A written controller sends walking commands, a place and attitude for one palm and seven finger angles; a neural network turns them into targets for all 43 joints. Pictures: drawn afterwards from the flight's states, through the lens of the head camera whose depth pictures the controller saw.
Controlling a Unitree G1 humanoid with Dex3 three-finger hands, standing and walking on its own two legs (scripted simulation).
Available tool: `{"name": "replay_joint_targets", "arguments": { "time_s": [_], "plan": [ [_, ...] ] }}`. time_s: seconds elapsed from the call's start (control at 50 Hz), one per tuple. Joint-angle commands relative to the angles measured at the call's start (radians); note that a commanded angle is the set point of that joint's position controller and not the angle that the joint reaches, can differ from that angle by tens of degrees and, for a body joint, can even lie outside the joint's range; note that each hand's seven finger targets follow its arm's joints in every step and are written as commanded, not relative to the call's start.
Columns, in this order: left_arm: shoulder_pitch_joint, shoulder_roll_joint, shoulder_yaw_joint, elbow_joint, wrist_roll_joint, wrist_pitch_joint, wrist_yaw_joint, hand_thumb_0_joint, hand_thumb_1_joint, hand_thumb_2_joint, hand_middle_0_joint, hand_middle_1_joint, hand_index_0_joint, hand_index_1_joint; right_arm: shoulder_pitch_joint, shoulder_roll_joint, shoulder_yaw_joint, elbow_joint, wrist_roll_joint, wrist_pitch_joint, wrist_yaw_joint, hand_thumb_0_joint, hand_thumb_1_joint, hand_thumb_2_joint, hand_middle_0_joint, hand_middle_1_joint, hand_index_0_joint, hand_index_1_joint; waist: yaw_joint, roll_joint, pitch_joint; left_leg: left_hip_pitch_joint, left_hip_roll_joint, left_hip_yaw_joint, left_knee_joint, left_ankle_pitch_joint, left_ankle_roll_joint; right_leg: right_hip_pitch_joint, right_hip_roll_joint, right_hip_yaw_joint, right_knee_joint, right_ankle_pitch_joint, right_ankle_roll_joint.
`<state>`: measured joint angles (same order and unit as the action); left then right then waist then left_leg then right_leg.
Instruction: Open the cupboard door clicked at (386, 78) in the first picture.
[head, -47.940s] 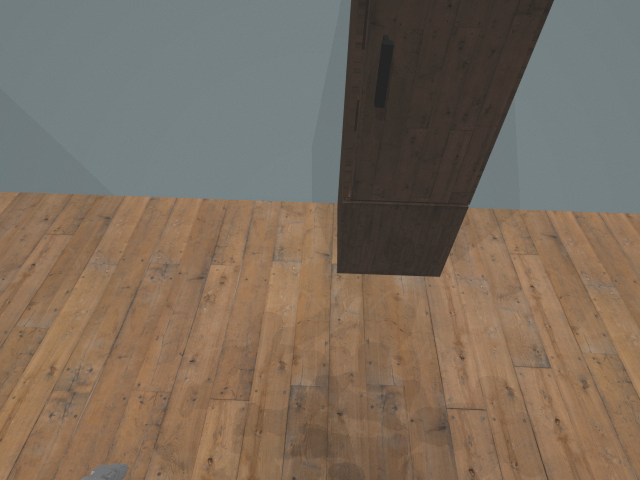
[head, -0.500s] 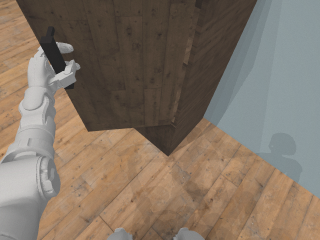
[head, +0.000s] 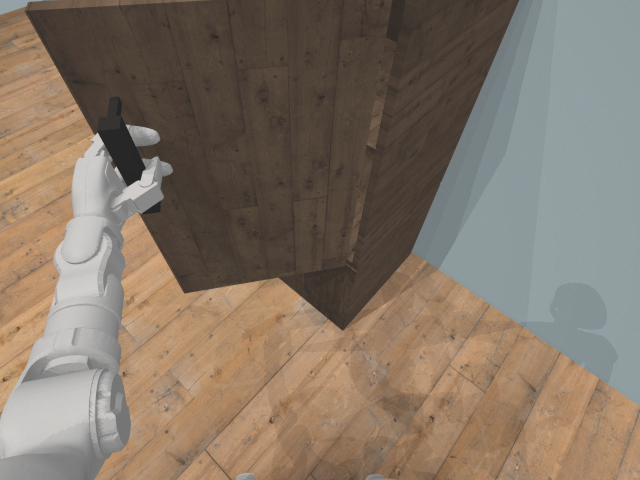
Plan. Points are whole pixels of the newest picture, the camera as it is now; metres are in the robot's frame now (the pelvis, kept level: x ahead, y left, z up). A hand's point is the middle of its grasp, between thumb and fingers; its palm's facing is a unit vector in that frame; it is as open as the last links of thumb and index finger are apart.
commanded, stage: pull the door open along its arc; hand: left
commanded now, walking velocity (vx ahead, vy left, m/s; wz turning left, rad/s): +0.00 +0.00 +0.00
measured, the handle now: (134, 158) +0.50 +0.22 +0.11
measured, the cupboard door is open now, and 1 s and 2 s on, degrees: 53 93 94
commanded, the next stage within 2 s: open thumb and fingers to let go in 0.78 s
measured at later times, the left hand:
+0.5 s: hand (215, 275) +0.33 +0.10 +0.10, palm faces +0.45 -0.89 +0.02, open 5.9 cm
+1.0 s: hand (267, 311) +0.28 +0.05 +0.10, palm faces +0.43 -0.90 -0.04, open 6.1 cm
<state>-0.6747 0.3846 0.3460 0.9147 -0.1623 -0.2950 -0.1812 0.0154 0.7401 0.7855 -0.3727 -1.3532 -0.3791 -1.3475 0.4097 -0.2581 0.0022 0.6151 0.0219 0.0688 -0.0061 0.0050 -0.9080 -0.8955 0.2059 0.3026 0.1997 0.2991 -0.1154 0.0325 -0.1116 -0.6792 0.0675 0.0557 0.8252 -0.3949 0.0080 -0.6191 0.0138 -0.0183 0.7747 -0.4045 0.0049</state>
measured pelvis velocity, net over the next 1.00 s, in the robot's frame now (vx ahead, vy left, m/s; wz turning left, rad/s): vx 0.00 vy -0.05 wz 0.09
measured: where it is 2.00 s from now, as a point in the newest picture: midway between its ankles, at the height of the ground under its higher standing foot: outside the picture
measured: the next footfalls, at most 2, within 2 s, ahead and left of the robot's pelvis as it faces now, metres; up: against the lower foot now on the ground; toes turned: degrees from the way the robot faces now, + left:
none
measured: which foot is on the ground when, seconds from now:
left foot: down 0.00-1.00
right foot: down 0.00-1.00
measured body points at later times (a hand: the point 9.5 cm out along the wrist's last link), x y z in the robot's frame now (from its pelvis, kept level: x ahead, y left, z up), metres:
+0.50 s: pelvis +0.01 -0.02 +0.02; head +0.01 -0.03 +0.47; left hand +0.30 +0.15 +0.11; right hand +0.21 -0.22 -0.07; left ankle +0.00 +0.11 -0.70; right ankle -0.02 -0.13 -0.70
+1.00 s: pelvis +0.00 -0.05 +0.01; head +0.00 -0.07 +0.46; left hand +0.25 +0.09 +0.11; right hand +0.19 -0.25 -0.09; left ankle +0.00 +0.11 -0.70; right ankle -0.02 -0.13 -0.70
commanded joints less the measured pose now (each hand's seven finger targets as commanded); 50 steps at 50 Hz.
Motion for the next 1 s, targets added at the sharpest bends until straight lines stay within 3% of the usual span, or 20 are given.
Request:
{"name": "replay_joint_targets", "arguments": {
  "time_s": [0.0, 0.04, 0.08, 0.1, 0.12, 0.14, 0.16, 0.24, 0.28, 0.34, 0.4, 0.44, 0.5, 0.64, 0.76, 0.78, 0.84, 0.86, 0.9, 0.98],
  "plan": [
    [-0.093, 0.145, -0.005, -0.39, -0.042, -0.042, -0.01, 0.0, 0.9, 0.9, -0.4, -1.35, -0.4, -1.35, 0.013, -0.146, -0.06, -0.145, 0.013, -0.038, -0.003, 0.0, -0.9, -0.9, 0.2, 0.3, 0.2, 0.3, 0.084, 0.025, -0.403, 0.33, -0.046, -0.036, -0.087, 0.525, 0.02, 0.224, 0.036, -0.032, -0.064, 0.541, -0.018],
    [0.047, 0.116, -0.014, -0.503, -0.057, -0.028, 0.001, 0.0, 0.9, 0.9, -0.4, -1.35, -0.4, -1.35, -0.015, -0.139, -0.059, -0.165, 0.016, -0.05, 0.001, 0.0, -0.9, -0.9, 0.2, 0.3, 0.2, 0.3, 0.103, 0.04, -0.39, 0.349, -0.047, -0.029, -0.093, 0.561, 0.022, 0.253, 0.034, -0.032, -0.068, 0.566, -0.02],
    [0.162, 0.084, -0.027, -0.608, -0.071, -0.011, 0.012, 0.0, 0.9, 0.9, -0.4, -1.35, -0.4, -1.35, -0.05, -0.131, -0.056, -0.183, 0.021, -0.061, 0.005, 0.0, -0.9, -0.9, 0.2, 0.3, 0.2, 0.3, 0.113, 0.005, -0.354, 0.342, -0.047, -0.021, -0.112, 0.541, 0.022, 0.276, 0.031, -0.031, -0.08, 0.582, -0.015],
    [0.165, 0.069, 0.079, -0.675, -0.117, 0.011, 0.121, 0.0, 0.9, 0.9, -0.4, -1.35, -0.4, -1.35, -0.09, -0.104, -0.052, -0.189, 0.021, -0.071, 0.004, 0.0, -0.9, -0.9, 0.2, 0.3, 0.2, 0.3, 0.178, -0.033, -0.329, 0.292, -0.055, -0.016, -0.128, 0.509, 0.012, 0.305, 0.032, -0.045, -0.089, 0.56, -0.015],
    [0.231, 0.0, 0.014, -0.707, -0.096, 0.035, 0.173, 0.0, 0.9, 0.9, -0.4, -1.35, -0.4, -1.35, -0.11, -0.101, -0.048, -0.194, 0.018, -0.081, 0.009, 0.0, -0.9, -0.9, 0.2, 0.3, 0.2, 0.3, 0.157, -0.009, -0.293, 0.296, -0.057, -0.01, -0.145, 0.471, 0.007, 0.304, 0.031, -0.047, -0.093, 0.538, -0.015],
    [0.271, 0.015, 0.049, -0.743, -0.08, 0.048, 0.236, 0.0, 0.9, 0.9, -0.4, -1.35, -0.4, -1.35, -0.121, -0.098, -0.047, -0.194, 0.014, -0.088, 0.011, 0.0, -0.9, -0.9, 0.2, 0.3, 0.2, 0.3, 0.169, -0.024, -0.27, 0.284, -0.06, -0.01, -0.149, 0.441, 0.007, 0.309, 0.029, -0.051, -0.099, 0.509, -0.017],
    [0.287, -0.013, 0.046, -0.785, -0.059, 0.059, 0.303, 0.0, 0.9, 0.9, -0.4, -1.35, -0.4, -1.35, -0.142, -0.088, -0.043, -0.194, 0.008, -0.091, 0.013, 0.0, -0.9, -0.9, 0.2, 0.3, 0.2, 0.3, 0.172, -0.029, -0.258, 0.28, -0.061, -0.01, -0.159, 0.434, 0.004, 0.316, 0.024, -0.049, -0.101, 0.505, -0.016],
    [0.369, -0.111, -0.056, -0.914, 0.052, 0.106, 0.492, 0.0, 0.9, 0.9, -0.4, -1.35, -0.4, -1.35, -0.188, -0.071, -0.039, -0.195, -0.025, -0.077, 0.016, 0.0, -0.9, -0.9, 0.2, 0.3, 0.2, 0.3, 0.161, -0.058, -0.243, 0.312, -0.058, -0.011, -0.166, 0.433, 0.002, 0.339, 0.01, -0.04, -0.112, 0.502, -0.017],
    [0.378, -0.181, -0.122, -0.952, 0.104, 0.139, 0.573, 0.0, 0.9, 0.9, -0.4, -1.35, -0.4, -1.35, -0.226, -0.057, -0.033, -0.2, -0.034, -0.059, 0.015, 0.0, -0.9, -0.9, 0.2, 0.3, 0.2, 0.3, 0.156, -0.039, -0.217, 0.327, -0.06, -0.011, -0.179, 0.398, 0.0, 0.332, 0.001, -0.039, -0.127, 0.463, -0.02],
    [0.384, -0.246, -0.187, -0.986, 0.141, 0.177, 0.657, 0.0, 0.9, 0.9, -0.4, -1.35, -0.4, -1.35, -0.256, -0.048, -0.03, -0.2, -0.049, -0.038, 0.0, 0.0, -0.9, -0.9, 0.2, 0.3, 0.2, 0.3, 0.136, -0.104, -0.196, 0.343, -0.062, -0.015, -0.18, 0.347, 0.004, 0.348, -0.007, -0.028, -0.169, 0.424, -0.015],
    [0.414, -0.35, -0.281, -1.06, 0.166, 0.195, 0.718, 0.0, 0.9, 0.9, -0.4, -1.35, -0.4, -1.35, -0.292, -0.027, -0.025, -0.202, -0.058, -0.025, -0.003, 0.0, -0.9, -0.9, 0.2, 0.3, 0.2, 0.3, 0.138, -0.069, -0.195, 0.374, -0.064, -0.016, -0.183, 0.362, -0.002, 0.365, -0.015, -0.027, -0.175, 0.445, -0.02],
    [0.478, -0.393, -0.342, -1.079, 0.193, 0.206, 0.733, 0.0, 0.9, 0.9, -0.4, -1.35, -0.4, -1.35, -0.295, -0.026, -0.027, -0.202, -0.066, -0.017, -0.002, 0.0, -0.9, -0.9, 0.2, 0.3, 0.2, 0.3, 0.128, -0.092, -0.179, 0.384, -0.063, -0.018, -0.175, 0.373, 0.0, 0.367, -0.018, -0.028, -0.182, 0.47, -0.019],
    [0.497, -0.413, -0.394, -1.134, 0.219, 0.21, 0.741, 0.0, 0.9, 0.9, -0.4, -1.35, -0.4, -1.35, -0.315, -0.02, -0.026, -0.205, -0.071, -0.004, -0.003, 0.0, -0.9, -0.9, 0.2, 0.3, 0.2, 0.3, 0.124, -0.071, -0.162, 0.391, -0.066, -0.021, -0.179, 0.362, 0.0, 0.371, -0.031, -0.015, -0.188, 0.488, -0.018],
    [0.688, -0.532, -0.555, -1.224, 0.256, 0.22, 0.746, 0.0, 0.9, 0.9, -0.4, -1.35, -0.4, -1.35, -0.339, -0.004, -0.027, -0.223, -0.074, -0.007, 0.005, 0.0, -0.9, -0.9, 0.2, 0.3, 0.2, 0.3, 0.127, -0.117, -0.14, 0.4, -0.067, -0.037, -0.161, 0.373, 0.003, 0.388, -0.041, -0.013, -0.189, 0.548, -0.014],
    [0.804, -0.612, -0.649, -1.292, 0.23, 0.24, 0.736, 0.0, 0.9, 0.9, -0.4, -1.35, -0.4, -1.35, -0.37, 0.003, -0.022, -0.233, -0.064, -0.037, 0.019, 0.0, -0.9, -0.9, 0.2, 0.3, 0.2, 0.3, 0.133, -0.12, -0.114, 0.41, -0.073, -0.043, -0.147, 0.34, 0.005, 0.371, -0.047, -0.018, -0.204, 0.518, -0.012],
    [0.808, -0.622, -0.658, -1.32, 0.223, 0.244, 0.738, 0.0, 0.9, 0.9, -0.4, -1.35, -0.4, -1.35, -0.377, 0.004, -0.021, -0.233, -0.063, -0.042, 0.022, 0.0, -0.9, -0.9, 0.2, 0.3, 0.2, 0.3, 0.136, -0.105, -0.124, 0.414, -0.075, -0.043, -0.142, 0.342, 0.005, 0.374, -0.049, -0.019, -0.201, 0.53, -0.012],
    [0.69, -0.571, -0.603, -1.261, 0.228, 0.25, 0.766, 0.0, 0.9, 0.9, -0.4, -1.35, -0.4, -1.35, -0.388, 0.001, -0.017, -0.206, -0.066, -0.048, 0.013, 0.0, -0.9, -0.9, 0.2, 0.3, 0.2, 0.3, 0.126, -0.126, -0.069, 0.395, -0.081, -0.049, -0.136, 0.289, 0.004, 0.325, -0.052, -0.007, -0.232, 0.429, -0.009],
    [0.58, -0.535, -0.567, -1.238, 0.225, 0.246, 0.782, 0.0, 0.9, 0.9, -0.4, -1.35, -0.4, -1.35, -0.394, -0.004, -0.014, -0.192, -0.069, -0.046, 0.006, 0.0, -0.9, -0.9, 0.2, 0.3, 0.2, 0.3, 0.114, -0.134, -0.057, 0.383, -0.086, -0.053, -0.135, 0.263, 0.005, 0.3, -0.056, 0.003, -0.241, 0.375, -0.006],
    [0.586, -0.554, -0.565, -1.188, 0.231, 0.245, 0.79, 0.0, 0.76, 0.84, -0.39, -1.335, -0.39, -1.335, -0.401, 0.002, -0.015, -0.184, -0.074, -0.051, 0.001, 0.0, -0.9, -0.9, 0.2, 0.3, 0.2, 0.3, 0.124, -0.14, -0.068, 0.386, -0.088, -0.054, -0.131, 0.257, 0.006, 0.3, -0.062, 0.012, -0.249, 0.353, -0.005],
    [0.548, -0.579, -0.591, -1.171, 0.237, 0.232, 0.776, 0.0, 0.48, 0.72, -0.37, -1.305, -0.37, -1.305, -0.383, 0.002, -0.022, -0.18, -0.071, -0.055, 0.0, 0.0, -0.9, -0.9, 0.2, 0.3, 0.2, 0.3, 0.12, -0.149, -0.121, 0.401, -0.087, -0.054, -0.141, 0.279, 0.007, 0.322, -0.063, 0.011, -0.234, 0.402, -0.001]
  ]
}}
